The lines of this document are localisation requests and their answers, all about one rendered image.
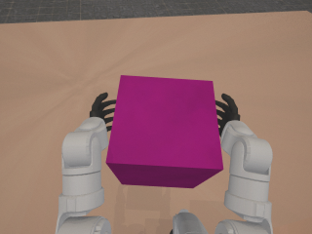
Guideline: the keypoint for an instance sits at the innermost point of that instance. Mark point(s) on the right robot forearm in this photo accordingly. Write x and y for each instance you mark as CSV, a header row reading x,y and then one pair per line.
x,y
250,170

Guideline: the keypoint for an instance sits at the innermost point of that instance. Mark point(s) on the right robot shin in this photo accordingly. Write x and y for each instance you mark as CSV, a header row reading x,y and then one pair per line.
x,y
184,211

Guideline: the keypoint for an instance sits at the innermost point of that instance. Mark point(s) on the right robot hand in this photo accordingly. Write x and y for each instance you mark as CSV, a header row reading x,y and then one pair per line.
x,y
230,112

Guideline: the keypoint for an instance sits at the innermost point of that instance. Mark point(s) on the carton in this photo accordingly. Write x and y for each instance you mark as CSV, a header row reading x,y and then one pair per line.
x,y
164,132

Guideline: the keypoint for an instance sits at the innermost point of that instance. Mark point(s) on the left robot forearm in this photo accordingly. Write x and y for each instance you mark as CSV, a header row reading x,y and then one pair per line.
x,y
81,170

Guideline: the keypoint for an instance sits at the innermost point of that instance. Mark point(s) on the left robot upper arm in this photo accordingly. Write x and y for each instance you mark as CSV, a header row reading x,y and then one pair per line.
x,y
93,224

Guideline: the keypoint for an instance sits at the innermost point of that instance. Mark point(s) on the right robot upper arm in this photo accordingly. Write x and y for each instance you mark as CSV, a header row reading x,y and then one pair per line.
x,y
232,226

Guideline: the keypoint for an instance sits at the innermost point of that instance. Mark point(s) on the robot right thigh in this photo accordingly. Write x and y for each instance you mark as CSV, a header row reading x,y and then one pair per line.
x,y
188,223

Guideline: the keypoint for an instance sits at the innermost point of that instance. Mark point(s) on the left robot hand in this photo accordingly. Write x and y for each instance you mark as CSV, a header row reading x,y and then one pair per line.
x,y
98,106

